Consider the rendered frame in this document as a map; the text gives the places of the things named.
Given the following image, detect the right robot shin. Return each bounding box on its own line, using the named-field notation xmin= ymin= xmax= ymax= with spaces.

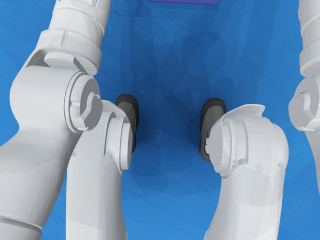
xmin=205 ymin=104 xmax=289 ymax=170

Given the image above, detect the robot right forearm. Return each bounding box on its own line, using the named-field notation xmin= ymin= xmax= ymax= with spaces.
xmin=298 ymin=0 xmax=320 ymax=78

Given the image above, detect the robot left upper arm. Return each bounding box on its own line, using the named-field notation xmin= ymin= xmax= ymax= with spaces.
xmin=0 ymin=65 xmax=103 ymax=240

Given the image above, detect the right robot foot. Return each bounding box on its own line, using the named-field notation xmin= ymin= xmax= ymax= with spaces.
xmin=199 ymin=98 xmax=227 ymax=162

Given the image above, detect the robot right upper arm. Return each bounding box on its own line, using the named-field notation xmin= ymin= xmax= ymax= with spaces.
xmin=288 ymin=71 xmax=320 ymax=195

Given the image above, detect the robot left forearm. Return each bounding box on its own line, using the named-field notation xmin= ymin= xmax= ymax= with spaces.
xmin=9 ymin=0 xmax=111 ymax=110

